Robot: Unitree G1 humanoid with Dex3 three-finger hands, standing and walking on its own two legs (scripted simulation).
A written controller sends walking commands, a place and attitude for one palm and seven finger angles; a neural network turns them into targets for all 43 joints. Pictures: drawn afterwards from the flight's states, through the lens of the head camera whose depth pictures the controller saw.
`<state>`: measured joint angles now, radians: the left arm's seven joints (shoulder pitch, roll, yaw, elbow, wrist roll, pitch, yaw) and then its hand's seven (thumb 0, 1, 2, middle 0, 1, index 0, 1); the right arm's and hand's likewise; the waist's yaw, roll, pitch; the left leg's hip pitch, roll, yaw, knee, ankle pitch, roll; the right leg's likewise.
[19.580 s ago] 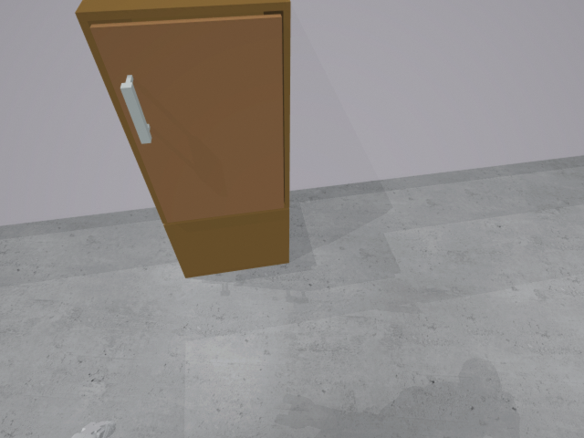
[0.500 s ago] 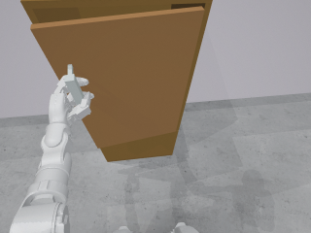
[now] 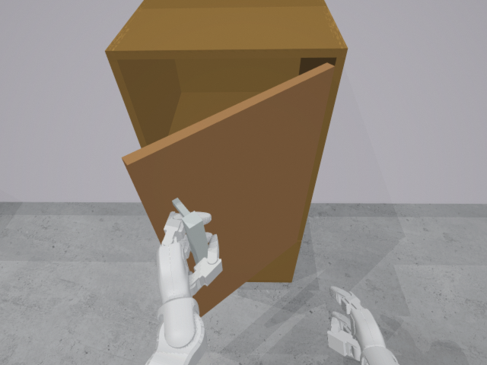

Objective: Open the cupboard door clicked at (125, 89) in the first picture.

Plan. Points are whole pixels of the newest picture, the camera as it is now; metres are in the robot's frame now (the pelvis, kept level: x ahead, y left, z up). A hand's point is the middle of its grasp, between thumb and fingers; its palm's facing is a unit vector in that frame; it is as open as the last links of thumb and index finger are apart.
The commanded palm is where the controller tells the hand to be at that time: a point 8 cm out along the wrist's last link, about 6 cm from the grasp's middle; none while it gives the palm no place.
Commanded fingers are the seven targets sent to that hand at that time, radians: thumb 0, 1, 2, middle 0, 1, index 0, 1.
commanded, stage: pull the door open along its arc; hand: left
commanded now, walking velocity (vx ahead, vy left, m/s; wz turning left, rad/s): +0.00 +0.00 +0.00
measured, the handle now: (192, 236) +0.31 +0.10 +0.06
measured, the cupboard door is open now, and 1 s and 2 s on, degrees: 40 41 45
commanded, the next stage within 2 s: open thumb and fingers to let go in 0.10 s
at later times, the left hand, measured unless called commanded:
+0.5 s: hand (221, 265) +0.26 +0.05 +0.07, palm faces +0.39 -0.92 -0.04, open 8.2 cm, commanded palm +0.21 +0.09 +0.06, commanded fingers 0.00 -0.22 0.42 -0.32 -1.23 -0.32 -1.23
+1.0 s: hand (218, 265) +0.26 +0.05 +0.06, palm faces +0.32 -0.95 -0.04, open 15.1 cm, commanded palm +0.22 +0.08 +0.06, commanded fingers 0.00 -0.50 0.30 -0.15 -0.30 -0.15 -0.30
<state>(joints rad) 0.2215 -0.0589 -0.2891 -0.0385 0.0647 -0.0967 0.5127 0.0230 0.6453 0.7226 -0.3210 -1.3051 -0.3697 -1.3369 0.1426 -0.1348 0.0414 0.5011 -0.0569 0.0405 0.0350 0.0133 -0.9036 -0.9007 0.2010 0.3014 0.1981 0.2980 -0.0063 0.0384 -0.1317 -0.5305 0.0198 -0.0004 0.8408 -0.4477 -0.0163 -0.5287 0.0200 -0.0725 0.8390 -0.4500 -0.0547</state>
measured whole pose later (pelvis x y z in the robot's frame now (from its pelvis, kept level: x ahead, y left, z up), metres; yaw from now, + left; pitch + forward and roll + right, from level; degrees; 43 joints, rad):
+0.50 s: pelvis -0.01 -0.04 +0.00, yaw +2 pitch +8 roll +2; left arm 0.22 -0.08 -0.22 -0.01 0.06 -0.16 0.54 0.01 0.35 0.66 -0.32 -1.25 -0.34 -1.28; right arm 0.23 -0.21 -0.01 0.56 -0.07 -0.02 0.00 0.02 -0.90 -0.90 0.20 0.30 0.20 0.30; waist -0.01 0.05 -0.11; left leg -0.55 0.01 -0.06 0.82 -0.41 -0.04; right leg -0.55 0.02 -0.12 0.86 -0.45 -0.11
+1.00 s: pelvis -0.03 -0.01 -0.01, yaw +1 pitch +7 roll +0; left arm 0.12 -0.07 -0.30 0.07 0.08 -0.16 0.58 -0.01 -0.49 0.31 -0.24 -0.73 -0.24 -0.73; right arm 0.19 -0.18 0.01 0.55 -0.06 -0.04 0.01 0.02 -0.90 -0.90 0.20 0.30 0.20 0.30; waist 0.00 0.05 -0.11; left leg -0.59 0.00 -0.04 0.89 -0.42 -0.03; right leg -0.58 0.01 -0.10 0.89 -0.44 -0.07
